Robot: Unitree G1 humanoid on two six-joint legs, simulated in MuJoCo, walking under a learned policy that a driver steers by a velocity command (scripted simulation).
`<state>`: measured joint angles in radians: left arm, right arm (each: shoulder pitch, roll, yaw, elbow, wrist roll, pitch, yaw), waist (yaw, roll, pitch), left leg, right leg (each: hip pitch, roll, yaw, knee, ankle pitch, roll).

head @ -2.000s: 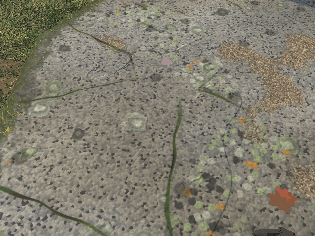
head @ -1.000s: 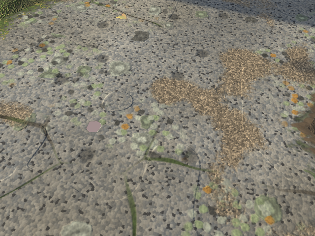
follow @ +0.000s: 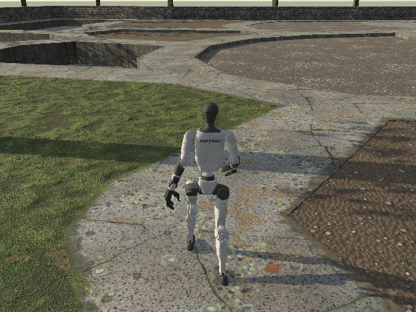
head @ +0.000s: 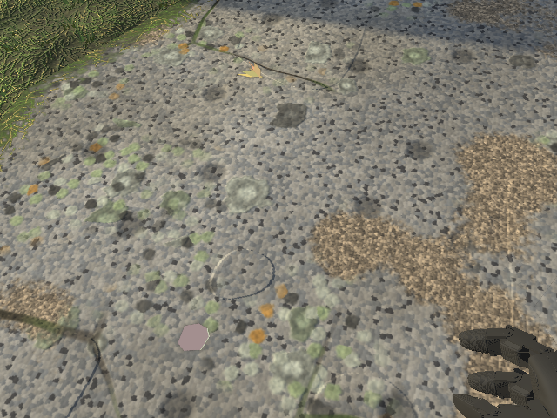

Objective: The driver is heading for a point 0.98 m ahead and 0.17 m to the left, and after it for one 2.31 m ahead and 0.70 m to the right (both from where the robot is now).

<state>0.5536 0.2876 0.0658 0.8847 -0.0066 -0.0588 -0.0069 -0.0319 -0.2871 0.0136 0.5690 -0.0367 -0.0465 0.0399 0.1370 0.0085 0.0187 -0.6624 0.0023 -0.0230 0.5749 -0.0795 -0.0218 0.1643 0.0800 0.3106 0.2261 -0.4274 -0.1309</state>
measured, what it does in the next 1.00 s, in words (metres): walks ahead, turning left: left foot, then right foot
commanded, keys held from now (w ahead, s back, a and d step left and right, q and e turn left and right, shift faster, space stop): w+e+shift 0.04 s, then w+shift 0.02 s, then w+q+shift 0.82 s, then w+e+shift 0.12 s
